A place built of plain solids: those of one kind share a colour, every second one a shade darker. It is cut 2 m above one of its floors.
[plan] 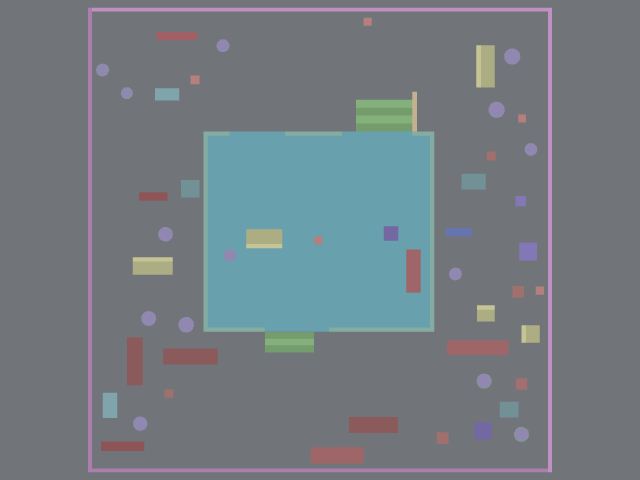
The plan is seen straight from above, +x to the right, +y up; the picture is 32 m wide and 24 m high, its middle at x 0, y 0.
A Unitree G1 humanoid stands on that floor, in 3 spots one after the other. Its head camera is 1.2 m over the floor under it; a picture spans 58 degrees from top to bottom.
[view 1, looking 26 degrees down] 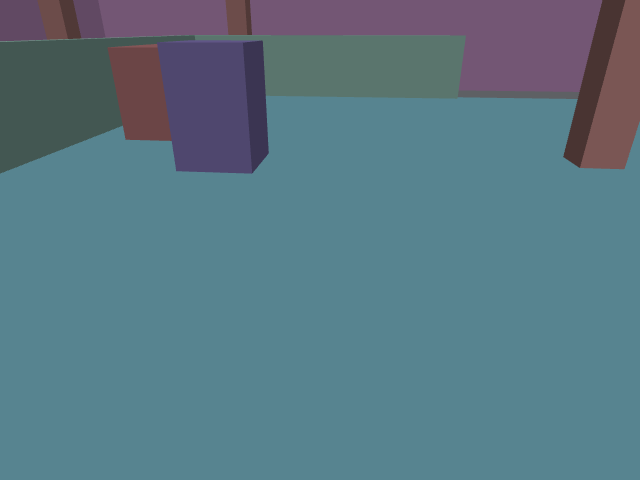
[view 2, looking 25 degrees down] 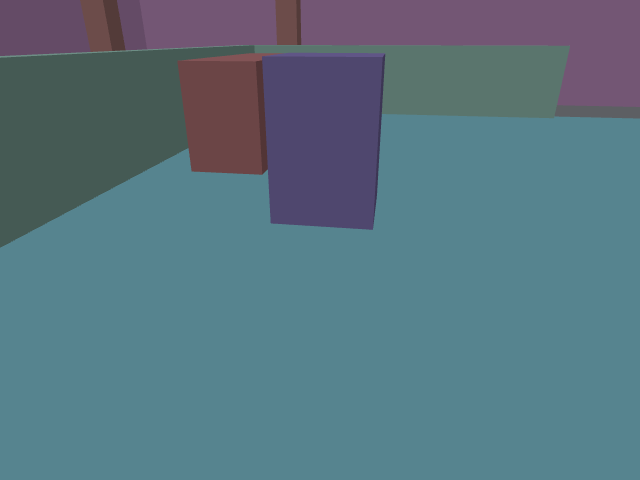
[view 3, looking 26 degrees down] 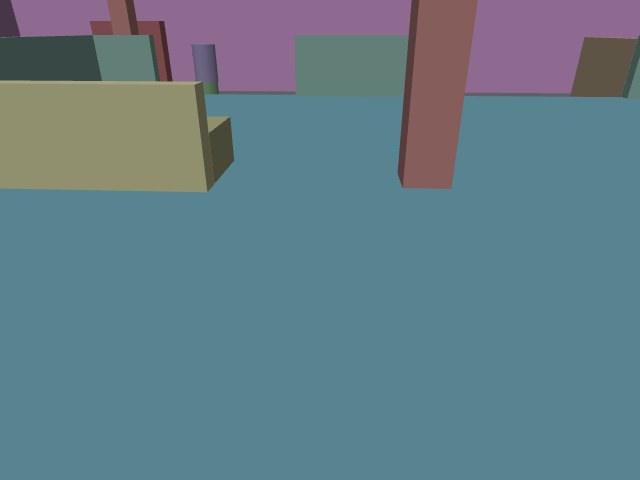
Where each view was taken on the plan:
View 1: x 2.17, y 4.45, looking -84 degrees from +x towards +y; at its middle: floor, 2.74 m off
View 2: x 3.13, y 3.44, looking -81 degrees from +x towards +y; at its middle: floor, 2.84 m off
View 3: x -0.80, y -3.70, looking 93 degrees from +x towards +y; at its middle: floor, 2.74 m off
